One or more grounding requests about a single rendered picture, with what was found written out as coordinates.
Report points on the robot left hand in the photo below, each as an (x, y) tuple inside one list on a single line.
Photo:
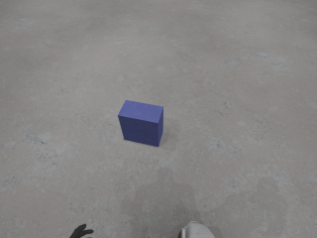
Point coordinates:
[(79, 231)]

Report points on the right robot thigh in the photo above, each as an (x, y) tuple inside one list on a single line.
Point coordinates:
[(196, 230)]

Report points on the carton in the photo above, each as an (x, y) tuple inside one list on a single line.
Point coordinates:
[(141, 122)]

